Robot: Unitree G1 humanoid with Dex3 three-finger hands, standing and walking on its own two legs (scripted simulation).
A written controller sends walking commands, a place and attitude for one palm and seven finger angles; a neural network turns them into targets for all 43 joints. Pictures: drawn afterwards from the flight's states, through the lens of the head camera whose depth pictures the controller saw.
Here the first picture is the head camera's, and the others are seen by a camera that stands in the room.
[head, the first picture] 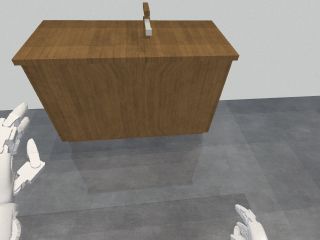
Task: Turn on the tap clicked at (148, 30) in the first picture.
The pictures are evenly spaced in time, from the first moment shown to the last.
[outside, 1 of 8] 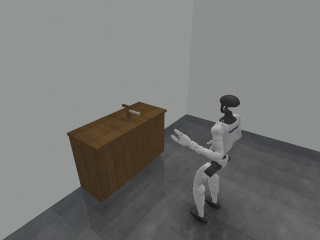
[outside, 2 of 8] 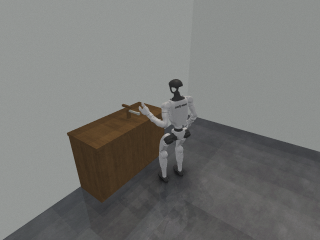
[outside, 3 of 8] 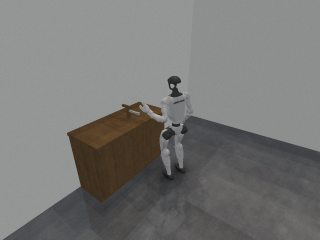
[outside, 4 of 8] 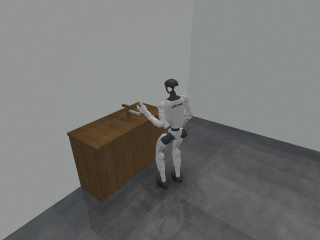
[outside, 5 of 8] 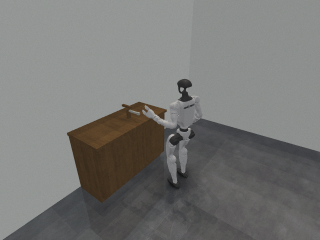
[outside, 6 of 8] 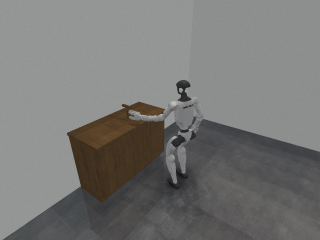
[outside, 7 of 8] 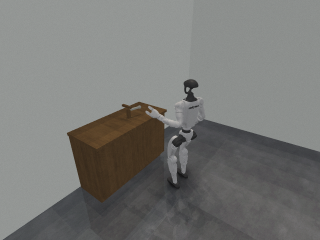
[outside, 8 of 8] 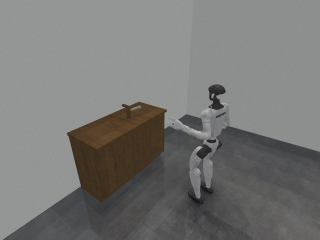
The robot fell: no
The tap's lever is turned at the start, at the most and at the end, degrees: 0 76 76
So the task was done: yes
